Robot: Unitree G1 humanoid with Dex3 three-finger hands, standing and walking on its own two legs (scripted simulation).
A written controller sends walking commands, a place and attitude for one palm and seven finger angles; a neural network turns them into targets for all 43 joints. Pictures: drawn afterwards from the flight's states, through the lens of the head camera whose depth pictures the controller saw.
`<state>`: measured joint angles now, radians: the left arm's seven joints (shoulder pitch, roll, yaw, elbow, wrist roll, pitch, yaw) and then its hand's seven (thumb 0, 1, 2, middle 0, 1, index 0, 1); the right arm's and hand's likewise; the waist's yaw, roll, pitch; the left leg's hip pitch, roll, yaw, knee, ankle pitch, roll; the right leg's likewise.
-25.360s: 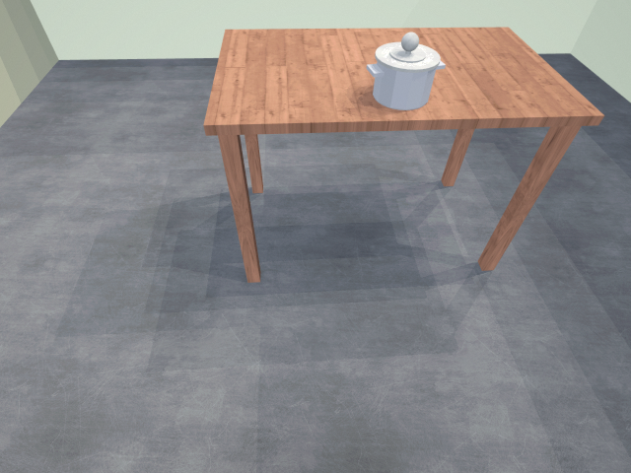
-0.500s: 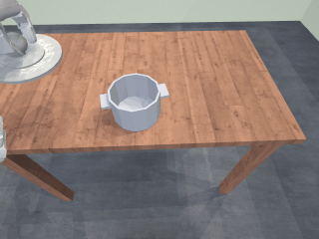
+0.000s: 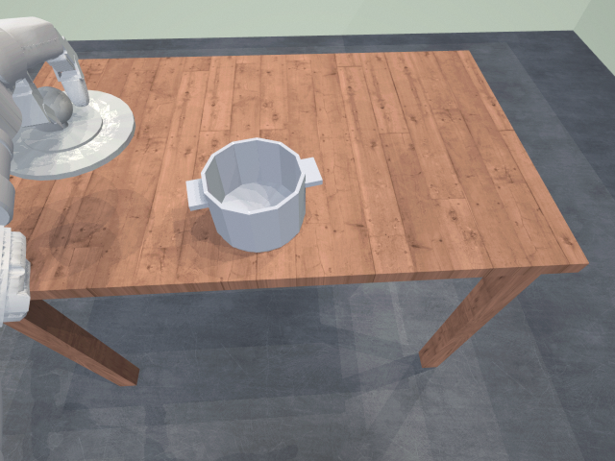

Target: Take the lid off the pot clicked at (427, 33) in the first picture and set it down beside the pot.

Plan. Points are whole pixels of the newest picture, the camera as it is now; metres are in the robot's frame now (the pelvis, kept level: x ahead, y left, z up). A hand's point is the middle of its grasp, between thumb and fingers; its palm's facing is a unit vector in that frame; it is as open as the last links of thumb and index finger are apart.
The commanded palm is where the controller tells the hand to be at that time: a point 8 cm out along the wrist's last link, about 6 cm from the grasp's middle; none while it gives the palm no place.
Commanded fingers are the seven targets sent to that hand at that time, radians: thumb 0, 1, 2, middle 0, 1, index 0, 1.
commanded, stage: lower the lid onto the table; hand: left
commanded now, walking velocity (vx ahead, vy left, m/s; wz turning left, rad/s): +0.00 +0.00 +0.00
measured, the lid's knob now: (51, 106) +0.51 +0.29 +0.18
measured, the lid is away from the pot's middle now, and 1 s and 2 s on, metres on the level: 0.23 0.24 0.23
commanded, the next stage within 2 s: none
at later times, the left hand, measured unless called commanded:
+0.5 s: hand (47, 132) +0.47 +0.29 +0.17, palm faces -0.40 -0.08 -0.91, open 7.1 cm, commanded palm +0.49 +0.29 +0.24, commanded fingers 0.00 0.74 0.87 -0.87 -1.05 -0.90 -1.06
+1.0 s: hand (59, 148) +0.48 +0.30 +0.14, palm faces -0.42 -0.10 -0.90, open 7.1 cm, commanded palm +0.50 +0.30 +0.21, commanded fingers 0.00 0.74 0.87 -0.87 -1.05 -0.90 -1.06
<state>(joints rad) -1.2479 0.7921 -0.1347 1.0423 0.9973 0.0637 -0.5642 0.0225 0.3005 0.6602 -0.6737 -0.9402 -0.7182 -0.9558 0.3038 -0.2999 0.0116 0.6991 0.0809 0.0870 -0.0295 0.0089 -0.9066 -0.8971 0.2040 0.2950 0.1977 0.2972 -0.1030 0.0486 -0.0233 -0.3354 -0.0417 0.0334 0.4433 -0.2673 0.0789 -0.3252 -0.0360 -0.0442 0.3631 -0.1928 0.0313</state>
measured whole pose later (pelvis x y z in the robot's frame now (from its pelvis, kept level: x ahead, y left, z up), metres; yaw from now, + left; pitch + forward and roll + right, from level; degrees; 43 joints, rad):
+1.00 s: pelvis +0.00 +0.00 +0.00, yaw -1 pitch +11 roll -2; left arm -1.12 0.82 -0.06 1.11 0.98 -0.09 -0.48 0.03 0.31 0.66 -0.67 -0.94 -0.72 -0.96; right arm 0.33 -0.29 0.01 0.72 0.08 0.10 -0.06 0.01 -0.91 -0.90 0.20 0.30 0.20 0.30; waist -0.13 0.03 -0.03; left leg -0.39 -0.03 0.05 0.49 -0.29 0.08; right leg -0.38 -0.03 -0.03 0.38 -0.20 0.03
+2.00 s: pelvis +0.00 -0.01 -0.01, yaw -2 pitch +14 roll -2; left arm -1.03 0.82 -0.03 1.18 1.01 -0.14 -0.39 0.02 0.31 0.66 -0.66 -0.94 -0.71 -0.96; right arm 0.34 -0.29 0.01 0.73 0.08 0.13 -0.09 0.01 -0.91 -0.90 0.21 0.30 0.20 0.30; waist -0.14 0.02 -0.05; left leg -0.49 0.00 0.05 0.56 -0.32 0.07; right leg -0.48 0.00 -0.02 0.46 -0.22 0.02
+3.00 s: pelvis -0.01 +0.01 -0.02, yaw -2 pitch +18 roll -4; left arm -0.98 0.80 0.01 1.16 1.04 -0.18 -0.29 0.01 0.34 0.62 -0.64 -0.97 -0.68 -0.99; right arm 0.38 -0.26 0.01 0.72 0.06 0.19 -0.07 0.01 -0.90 -0.90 0.21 0.30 0.20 0.30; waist -0.15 0.03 -0.09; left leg -0.66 -0.01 0.05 0.71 -0.37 0.09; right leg -0.63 0.00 -0.02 0.58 -0.26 0.02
